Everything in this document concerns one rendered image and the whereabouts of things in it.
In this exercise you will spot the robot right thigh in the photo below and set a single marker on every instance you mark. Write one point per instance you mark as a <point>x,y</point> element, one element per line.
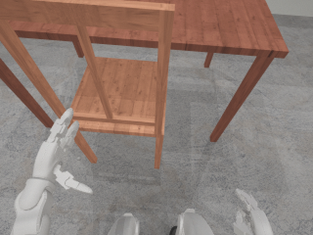
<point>190,223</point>

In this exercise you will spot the robot right hand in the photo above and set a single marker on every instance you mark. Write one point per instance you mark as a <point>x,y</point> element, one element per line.
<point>256,221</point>

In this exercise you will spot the chair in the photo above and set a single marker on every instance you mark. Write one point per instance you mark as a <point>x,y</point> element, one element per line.
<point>116,96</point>

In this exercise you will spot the robot left hand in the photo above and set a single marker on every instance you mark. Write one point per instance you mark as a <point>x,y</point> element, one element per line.
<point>54,150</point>

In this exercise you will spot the robot thigh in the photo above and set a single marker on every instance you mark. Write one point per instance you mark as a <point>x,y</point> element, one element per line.
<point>126,225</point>
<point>190,223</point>

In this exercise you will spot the robot left thigh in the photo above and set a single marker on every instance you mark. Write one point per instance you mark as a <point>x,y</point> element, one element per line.
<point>126,225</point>

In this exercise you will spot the table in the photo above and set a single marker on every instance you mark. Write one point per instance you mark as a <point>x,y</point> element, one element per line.
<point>234,27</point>

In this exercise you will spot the robot left forearm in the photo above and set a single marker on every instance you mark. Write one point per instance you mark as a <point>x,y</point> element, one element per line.
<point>32,206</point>

